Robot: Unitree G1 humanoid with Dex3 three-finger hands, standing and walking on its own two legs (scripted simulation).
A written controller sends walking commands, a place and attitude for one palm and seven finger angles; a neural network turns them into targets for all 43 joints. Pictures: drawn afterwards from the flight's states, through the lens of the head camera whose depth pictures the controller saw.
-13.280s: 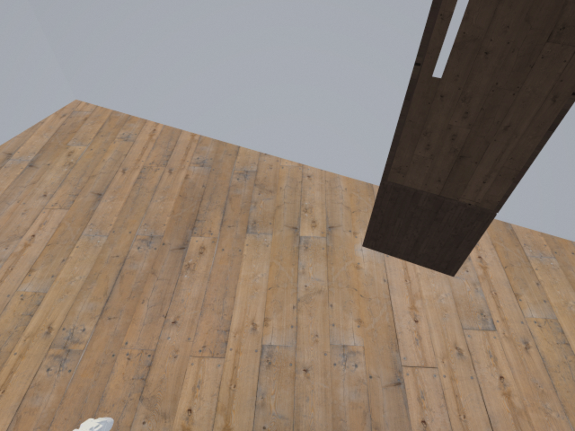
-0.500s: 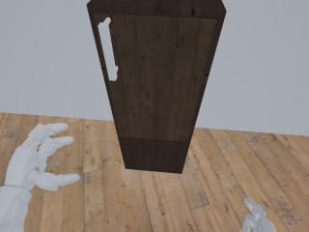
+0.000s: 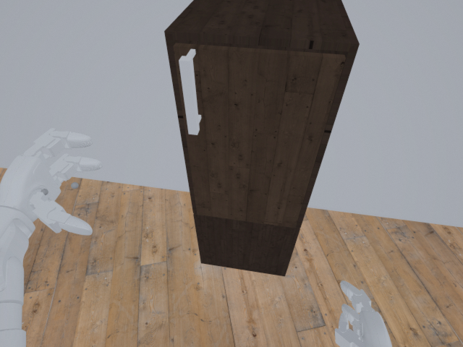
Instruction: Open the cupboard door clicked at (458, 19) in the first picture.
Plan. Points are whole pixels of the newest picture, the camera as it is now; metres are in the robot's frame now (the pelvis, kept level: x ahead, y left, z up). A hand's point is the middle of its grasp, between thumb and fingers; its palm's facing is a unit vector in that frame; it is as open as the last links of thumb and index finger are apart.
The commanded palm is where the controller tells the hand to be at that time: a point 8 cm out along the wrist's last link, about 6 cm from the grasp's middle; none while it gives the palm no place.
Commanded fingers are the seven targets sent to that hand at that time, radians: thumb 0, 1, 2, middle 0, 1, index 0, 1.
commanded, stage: raise the hand with hooked fingers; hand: left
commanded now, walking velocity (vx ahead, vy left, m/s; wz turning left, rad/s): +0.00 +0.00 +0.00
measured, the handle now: (192, 93) +0.58 +0.16 +0.16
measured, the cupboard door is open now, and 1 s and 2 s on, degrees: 0 0 0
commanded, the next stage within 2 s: move the hooked fingers beside the handle in 0.56 s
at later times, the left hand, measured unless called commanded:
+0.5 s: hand (96, 171) +0.31 +0.25 +0.17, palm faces +0.03 -1.00 -0.07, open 14.0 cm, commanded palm +0.27 +0.29 +0.18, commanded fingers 0.00 -0.50 0.30 -0.30 -1.20 -0.30 -1.20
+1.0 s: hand (115, 153) +0.35 +0.24 +0.18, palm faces +0.00 -1.00 -0.04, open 14.0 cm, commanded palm +0.32 +0.28 +0.18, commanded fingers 0.00 -0.50 0.30 -0.30 -1.20 -0.30 -1.20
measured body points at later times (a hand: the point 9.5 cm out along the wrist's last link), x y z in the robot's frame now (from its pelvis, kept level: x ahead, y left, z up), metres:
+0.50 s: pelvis +0.01 -0.02 +0.00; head -0.01 -0.04 +0.45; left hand +0.30 +0.30 +0.18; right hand +0.18 -0.26 -0.07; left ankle +0.02 +0.09 -0.74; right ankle -0.01 -0.12 -0.74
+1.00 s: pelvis +0.00 -0.03 +0.00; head +0.00 -0.04 +0.45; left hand +0.34 +0.29 +0.18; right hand +0.17 -0.27 -0.08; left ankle +0.02 +0.09 -0.74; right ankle -0.01 -0.12 -0.74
